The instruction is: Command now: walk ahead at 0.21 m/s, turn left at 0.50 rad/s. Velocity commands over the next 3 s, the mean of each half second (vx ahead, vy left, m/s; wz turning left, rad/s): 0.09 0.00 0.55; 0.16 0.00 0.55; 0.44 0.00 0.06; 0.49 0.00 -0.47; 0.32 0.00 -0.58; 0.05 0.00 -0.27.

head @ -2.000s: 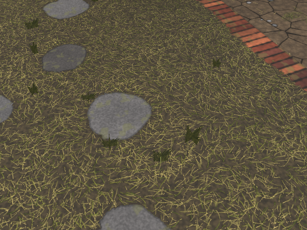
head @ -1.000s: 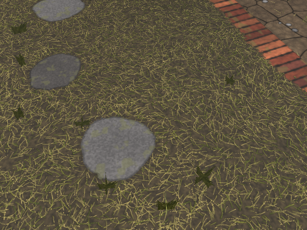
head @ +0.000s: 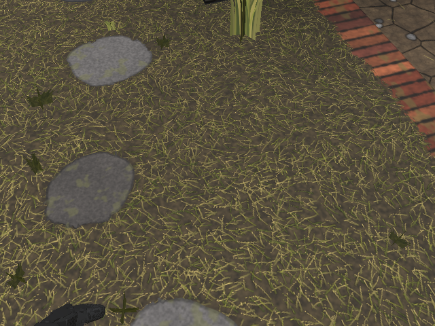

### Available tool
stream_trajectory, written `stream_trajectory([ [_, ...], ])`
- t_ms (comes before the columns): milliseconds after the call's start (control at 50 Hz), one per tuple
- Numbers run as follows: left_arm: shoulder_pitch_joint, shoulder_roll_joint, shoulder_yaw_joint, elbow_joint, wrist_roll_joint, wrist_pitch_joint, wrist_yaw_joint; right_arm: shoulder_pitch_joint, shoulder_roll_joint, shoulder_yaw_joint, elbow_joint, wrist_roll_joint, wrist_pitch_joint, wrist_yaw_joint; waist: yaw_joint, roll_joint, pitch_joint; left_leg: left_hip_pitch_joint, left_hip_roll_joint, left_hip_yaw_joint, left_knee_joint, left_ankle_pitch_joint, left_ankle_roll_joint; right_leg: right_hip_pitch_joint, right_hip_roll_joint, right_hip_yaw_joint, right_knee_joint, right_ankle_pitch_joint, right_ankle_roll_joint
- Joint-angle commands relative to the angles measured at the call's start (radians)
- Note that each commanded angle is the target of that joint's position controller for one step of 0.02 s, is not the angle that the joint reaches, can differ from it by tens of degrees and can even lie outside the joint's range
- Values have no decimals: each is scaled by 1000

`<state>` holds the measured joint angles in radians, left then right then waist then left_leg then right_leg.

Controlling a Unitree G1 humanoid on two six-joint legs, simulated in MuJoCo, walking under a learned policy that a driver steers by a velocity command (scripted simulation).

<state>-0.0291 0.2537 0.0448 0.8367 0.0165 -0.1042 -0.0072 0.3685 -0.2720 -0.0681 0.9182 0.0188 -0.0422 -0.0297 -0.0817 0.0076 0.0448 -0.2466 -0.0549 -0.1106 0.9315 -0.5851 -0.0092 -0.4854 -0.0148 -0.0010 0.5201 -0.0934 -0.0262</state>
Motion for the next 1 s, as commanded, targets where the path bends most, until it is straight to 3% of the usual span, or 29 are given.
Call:
stream_trajectory([
  [20, 180, 133, 33, -27, -13, 28, 14, 48, -136, -28, -88, 19, 8, -11, 111, -129, -295, -459, 79, 25, 376, -15, -36, 609, -371, 348, -113, 399, -218],
  [40, 130, 111, 24, -28, -8, 35, 17, 12, -134, -37, -95, 9, 28, -18, 92, -96, -217, -430, 111, 35, 346, 35, -48, 471, -326, 265, -145, 354, -200],
  [60, 93, 107, 22, -26, 2, 40, 19, 16, -117, -41, -103, 5, 50, -23, 63, -120, -173, -363, 133, 39, 304, 68, -52, 348, -298, 201, -184, 296, -190],
  [100, 67, 130, 32, -17, 19, 42, 23, 17, -70, -36, -129, 4, 73, -24, 44, -152, -127, -278, 132, 77, 230, 124, -51, 217, -274, 112, -257, 234, -203],
  [120, 67, 142, 37, -12, 18, 40, 27, 3, -61, -35, -146, 3, 76, -23, 43, -148, -124, -272, 136, 84, 185, 147, -48, 210, -282, 90, -275, 240, -216],
  [200, 44, 173, 50, -12, 1, 54, 44, -67, -67, -33, -195, -3, 81, -4, 50, -123, -157, -211, 151, 98, 2, 285, -30, 237, -307, 10, -301, 207, -222],
  [280, 55, 204, 59, -6, -16, 79, 42, -139, -93, -38, -237, -4, 95, 22, 69, -130, -132, -150, 135, 137, -140, 298, -5, 270, -321, -40, -289, 97, -191],
  [340, 62, 224, 66, 2, -38, 96, 37, -141, -101, -46, -254, -7, 101, 40, 51, -122, -121, -76, 111, 175, -318, 323, 35, 314, -327, -62, -207, 56, -138],
  [360, 81, 212, 65, 10, -44, 101, 36, -121, -109, -53, -247, -11, 100, 39, 44, -105, -125, -13, 86, 187, -400, 374, 59, 300, -303, -85, -148, 12, -99],
  [380, 136, 177, 58, 32, -40, 108, 31, -85, -148, -68, -240, -16, 99, 30, 41, -32, -121, 79, 92, 130, -499, 490, 96, 240, -250, -130, -30, -70, -33],
  [400, 147, 114, 43, 12, -1, 109, 20, -56, -266, -96, -252, -20, 96, 10, 72, 251, -118, 218, 321, -184, -560, 860, 186, 9, -122, -236, 286, -359, 67],
  [420, 71, 123, 46, -37, 9, 104, 28, -78, -316, -96, -283, -46, 79, 12, 53, 317, -118, 184, 452, -406, -601, 879, 361, -180, 3, -107, 511, -586, 105],
  [440, 22, 162, 57, -44, -4, 104, 32, -81, -266, -85, -285, -52, 55, 22, 28, 183, -142, 173, 406, -343, -610, 838, 356, -195, -9, 6, 622, -547, 89],
  [460, 36, 163, 61, -42, -22, 106, 36, -123, -248, -79, -285, -42, 37, 20, 60, 151, -134, 168, 356, -264, -603, 805, 302, -209, -21, 33, 634, -455, 72],
  [480, 66, 164, 65, -18, -19, 108, 45, -172, -220, -72, -296, -25, 32, 16, 82, 103, -139, 163, 317, -220, -594, 752, 252, -204, -35, 51, 618, -386, 66],
  [500, 74, 178, 70, -13, -10, 109, 51, -205, -199, -63, -304, -13, 34, 11, 94, 107, -137, 141, 303, -200, -593, 753, 233, -188, -36, 57, 607, -339, 68],
  [560, 93, 158, 70, -13, -16, 104, 47, -200, -183, -53, -315, -19, 37, -1, 104, 115, -167, 125, 268, -182, -592, 769, 236, -126, -5, 59, 573, -261, 78],
  [680, 54, 132, 54, -31, -20, 98, 35, -188, -214, -63, -327, -16, 53, -11, 71, 143, -140, 92, 244, -256, -589, 587, 243, -29, 27, 77, 286, -244, 103],
  [760, 67, 153, 58, -45, -35, 76, 13, -193, -206, -58, -330, -7, 56, -2, 64, 171, -120, 2, 213, -359, -647, 126, 238, 88, 48, 61, 132, -273, 72],
  [820, 184, 154, 67, -15, -43, 47, 1, -222, -184, -46, -335, -1, 59, -6, 137, 144, -101, -109, 145, -367, -596, 0, 182, 313, 38, 40, -125, -166, 18],
  [840, 278, 196, 80, 10, -33, 43, 6, -227, -140, -34, -343, -1, 56, -9, 167, 70, -126, -253, 85, -300, -455, -51, 126, 493, -79, 129, -174, -190, -27],
  [860, 363, 256, 89, 24, -15, 45, 16, -200, -58, -14, -350, 1, 52, -5, 158, -136, -161, -433, -46, -78, -130, -55, 55, 621, -295, 386, -239, -413, -109],
  [880, 338, 302, 96, 21, 13, 33, 1, -251, -122, -26, -408, 6, 32, -2, 147, -238, -46, -603, -22, -65, 0, 2, 51, 500, -412, 666, -343, -598, -222],
  [900, 258, 236, 80, -12, 5, 22, 6, -247, -176, -40, -393, 2, 24, 2, 123, -187, 18, -618, 29, -89, 91, 94, 44, 459, -377, 602, -356, -637, -217],
  [920, 218, 184, 66, -21, -13, 20, 14, -209, -182, -46, -365, -3, 21, 7, 104, -181, 33, -619, 37, -81, 120, 174, 32, 457, -316, 502, -359, -582, -173],
  [960, 241, 157, 52, -14, -22, 19, 19, -193, -144, -39, -343, -9, 10, 16, 111, -154, 40, -608, 56, -61, 136, 283, 15, 454, -260, 372, -373, -440, -140],
  [1000, 300, 157, 50, 5, -15, 10, 19, -224, -104, -26, -348, -6, -7, 24, 132, -125, 39, -588, 64, -21, 119, 372, 5, 446, -231, 269, -388, -292, -142],
])
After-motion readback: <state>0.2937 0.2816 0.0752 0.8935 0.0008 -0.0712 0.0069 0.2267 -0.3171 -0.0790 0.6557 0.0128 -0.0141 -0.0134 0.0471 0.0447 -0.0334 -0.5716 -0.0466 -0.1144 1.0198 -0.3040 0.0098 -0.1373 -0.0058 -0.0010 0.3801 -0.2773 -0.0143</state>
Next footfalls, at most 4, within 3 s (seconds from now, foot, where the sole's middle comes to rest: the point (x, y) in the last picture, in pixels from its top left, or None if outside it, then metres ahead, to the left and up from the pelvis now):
0.38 left None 0.10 0.14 -0.76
0.84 right None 0.18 -0.07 -0.76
1.26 left None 0.23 0.31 -0.76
1.82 right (126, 274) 0.62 0.28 -0.76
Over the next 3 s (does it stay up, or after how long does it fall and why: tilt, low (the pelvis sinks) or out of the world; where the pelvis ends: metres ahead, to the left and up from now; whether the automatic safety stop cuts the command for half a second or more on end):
stays up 0.78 0.40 0.01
